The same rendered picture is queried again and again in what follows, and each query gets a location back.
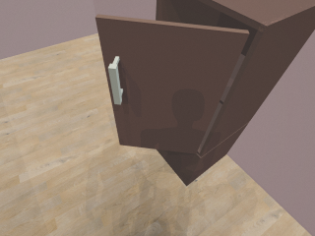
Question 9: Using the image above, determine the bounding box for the handle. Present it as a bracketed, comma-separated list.
[108, 56, 123, 105]

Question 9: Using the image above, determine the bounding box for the cupboard door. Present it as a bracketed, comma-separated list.
[95, 14, 250, 154]

